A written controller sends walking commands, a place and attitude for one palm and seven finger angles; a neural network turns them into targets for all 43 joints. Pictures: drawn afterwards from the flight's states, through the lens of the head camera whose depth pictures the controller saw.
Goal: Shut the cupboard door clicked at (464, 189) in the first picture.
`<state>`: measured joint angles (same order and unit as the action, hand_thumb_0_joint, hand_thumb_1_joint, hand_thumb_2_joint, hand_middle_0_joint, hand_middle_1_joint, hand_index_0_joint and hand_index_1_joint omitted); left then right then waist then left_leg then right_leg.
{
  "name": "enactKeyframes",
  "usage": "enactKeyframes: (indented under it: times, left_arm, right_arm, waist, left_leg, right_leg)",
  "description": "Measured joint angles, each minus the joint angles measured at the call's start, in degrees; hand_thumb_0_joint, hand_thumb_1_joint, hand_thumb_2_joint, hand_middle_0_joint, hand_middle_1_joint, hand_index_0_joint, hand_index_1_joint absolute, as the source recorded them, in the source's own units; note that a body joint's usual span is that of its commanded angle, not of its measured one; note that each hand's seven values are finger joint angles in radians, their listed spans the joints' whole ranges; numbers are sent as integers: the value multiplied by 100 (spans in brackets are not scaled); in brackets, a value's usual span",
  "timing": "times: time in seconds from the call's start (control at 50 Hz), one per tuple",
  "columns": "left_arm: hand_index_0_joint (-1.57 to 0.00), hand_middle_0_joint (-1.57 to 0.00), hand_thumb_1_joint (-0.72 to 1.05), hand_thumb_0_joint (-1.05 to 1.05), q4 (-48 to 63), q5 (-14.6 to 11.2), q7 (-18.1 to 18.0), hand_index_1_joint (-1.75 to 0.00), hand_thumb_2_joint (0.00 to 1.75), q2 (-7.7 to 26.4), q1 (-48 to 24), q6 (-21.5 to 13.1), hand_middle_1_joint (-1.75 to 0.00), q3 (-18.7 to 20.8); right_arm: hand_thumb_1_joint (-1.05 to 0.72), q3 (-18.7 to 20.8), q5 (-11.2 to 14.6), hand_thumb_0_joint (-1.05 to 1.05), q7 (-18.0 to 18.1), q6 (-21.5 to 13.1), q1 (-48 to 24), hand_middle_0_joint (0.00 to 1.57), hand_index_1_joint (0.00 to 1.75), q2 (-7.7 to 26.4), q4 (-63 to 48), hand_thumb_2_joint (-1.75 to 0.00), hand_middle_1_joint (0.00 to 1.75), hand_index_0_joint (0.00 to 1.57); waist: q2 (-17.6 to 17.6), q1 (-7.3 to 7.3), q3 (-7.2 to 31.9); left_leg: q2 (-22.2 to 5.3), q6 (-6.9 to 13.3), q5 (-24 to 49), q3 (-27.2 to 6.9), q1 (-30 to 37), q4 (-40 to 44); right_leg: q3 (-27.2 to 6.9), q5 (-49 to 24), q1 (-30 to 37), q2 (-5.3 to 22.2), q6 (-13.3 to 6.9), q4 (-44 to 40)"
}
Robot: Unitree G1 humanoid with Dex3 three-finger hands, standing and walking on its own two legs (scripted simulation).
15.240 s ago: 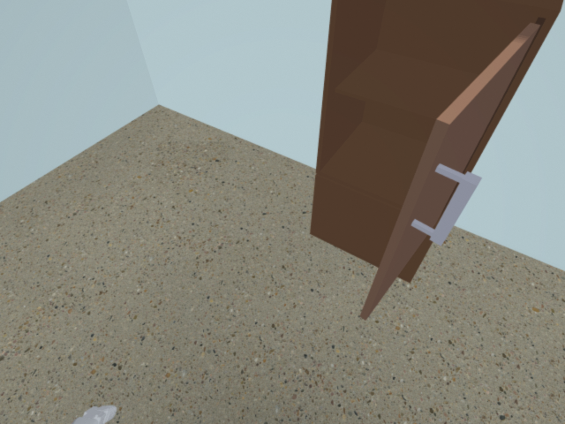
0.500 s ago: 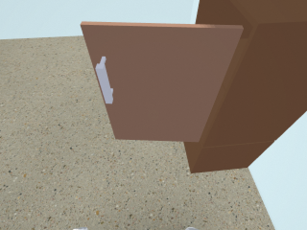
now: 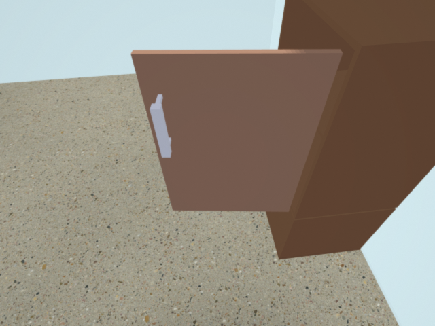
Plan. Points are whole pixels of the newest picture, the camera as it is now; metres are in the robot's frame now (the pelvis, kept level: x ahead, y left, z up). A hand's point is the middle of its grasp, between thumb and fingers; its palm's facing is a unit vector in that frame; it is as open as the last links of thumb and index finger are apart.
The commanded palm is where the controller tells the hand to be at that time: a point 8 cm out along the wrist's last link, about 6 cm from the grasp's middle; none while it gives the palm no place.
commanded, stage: look again from close up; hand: left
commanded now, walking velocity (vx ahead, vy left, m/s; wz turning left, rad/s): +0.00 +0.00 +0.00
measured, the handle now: (163, 126) +0.53 +0.18 +0.07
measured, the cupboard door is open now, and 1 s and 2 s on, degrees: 82 82 82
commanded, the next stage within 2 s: shuffle to correct the standing spot in 0.40 s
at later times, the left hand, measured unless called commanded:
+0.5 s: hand (120, 320) +0.16 +0.22 -0.13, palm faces -0.02 -0.94 -0.34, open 7.4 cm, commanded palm none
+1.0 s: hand out of the picture +0.05 +0.14 -0.17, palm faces +0.06 -0.99 -0.15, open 7.4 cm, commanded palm none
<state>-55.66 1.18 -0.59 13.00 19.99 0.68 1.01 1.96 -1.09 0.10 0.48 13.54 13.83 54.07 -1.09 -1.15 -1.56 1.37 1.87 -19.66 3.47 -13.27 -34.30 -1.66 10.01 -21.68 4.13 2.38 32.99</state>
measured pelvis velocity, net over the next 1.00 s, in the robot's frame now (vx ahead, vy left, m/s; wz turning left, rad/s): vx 0.08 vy -0.02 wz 0.01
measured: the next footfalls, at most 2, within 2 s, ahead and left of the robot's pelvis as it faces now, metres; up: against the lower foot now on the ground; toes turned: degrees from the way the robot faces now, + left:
none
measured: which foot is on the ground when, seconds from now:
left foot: down 0.00-1.00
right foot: down 0.00-1.00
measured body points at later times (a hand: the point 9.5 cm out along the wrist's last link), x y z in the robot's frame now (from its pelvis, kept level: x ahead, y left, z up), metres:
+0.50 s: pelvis +0.03 -0.02 +0.01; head +0.04 -0.03 +0.46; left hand +0.16 +0.27 -0.10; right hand +0.11 -0.31 -0.12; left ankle -0.01 +0.10 -0.73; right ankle +0.08 -0.15 -0.73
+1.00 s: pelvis +0.08 -0.02 +0.00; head +0.11 -0.01 +0.45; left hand +0.05 +0.19 -0.16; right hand +0.08 -0.24 -0.15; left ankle -0.01 +0.10 -0.73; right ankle +0.08 -0.15 -0.73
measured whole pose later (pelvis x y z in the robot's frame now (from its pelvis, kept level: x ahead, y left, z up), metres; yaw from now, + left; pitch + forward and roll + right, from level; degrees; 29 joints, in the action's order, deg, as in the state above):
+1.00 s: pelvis +0.08 -0.02 +0.00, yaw +1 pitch -1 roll -1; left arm -64.0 0.2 -1.9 7.8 18.8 -0.5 0.1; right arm 0.9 0.1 2.3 -0.1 14.8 7.9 66.7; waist 0.3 -0.3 -3.6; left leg -2.6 -0.9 -24.3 1.8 -4.5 -29.9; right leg 1.4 16.5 -13.8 0.8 0.9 31.4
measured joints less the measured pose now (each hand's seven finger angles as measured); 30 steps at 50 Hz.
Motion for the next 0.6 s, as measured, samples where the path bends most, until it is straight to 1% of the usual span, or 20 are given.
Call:
enactKeyframes:
  times: [0.2, 0.34, 0.48, 0.54, 0.6]
  left_arm:
    - [-20, -20, 90, 1, -132, -48, 4, -30, 89, 324, -750, -105, -30, -14]
    - [-20, -20, 90, 1, -202, -73, 2, -30, 89, 498, -1290, -144, -30, -76]
    - [-20, -20, 90, 1, -246, -76, 16, -30, 89, 525, -1582, -155, -30, -139]
    - [-20, -20, 90, 0, -274, -79, 10, -30, 89, 505, -1606, -156, -30, -150]
    - [-20, -20, 90, 0, -324, -78, -37, -30, 89, 414, -1512, -110, -30, -158]
  right_arm:
    - [-91, 17, 4, 1, 10, -81, -48, 20, 30, 372, 505, -90, 30, 20]
    - [-91, -40, 6, 1, 1, -104, -305, 20, 30, 516, 700, -90, 30, 20]
    - [-91, -103, 6, 1, -24, -115, -564, 20, 30, 542, 766, -90, 30, 20]
    - [-91, -125, 3, 1, -28, -116, -636, 20, 30, 523, 796, -90, 30, 20]
    - [-91, -153, -22, 1, -14, -71, -628, 20, 30, 431, 833, -90, 30, 20]
  waist:
    - [86, 159, -88]
    - [117, 246, -78]
    - [89, 252, -38]
    - [77, 236, -26]
    - [69, 200, 43]
  left_leg:
    - [-38, -94, 153, -104, 270, 455]
    - [-90, -158, 237, -137, 530, 758]
    - [-128, -197, 330, -155, 722, 1038]
    - [-141, -211, 361, -172, 782, 1131]
    - [-166, -232, 335, -176, 818, 1151]
  right_leg:
    - [118, -49, 242, -28, -19, -314]
    - [166, -76, 469, -79, -62, -526]
    - [197, -124, 636, -117, -88, -738]
    - [219, -138, 694, -128, -96, -811]
    - [229, -100, 720, -150, -98, -811]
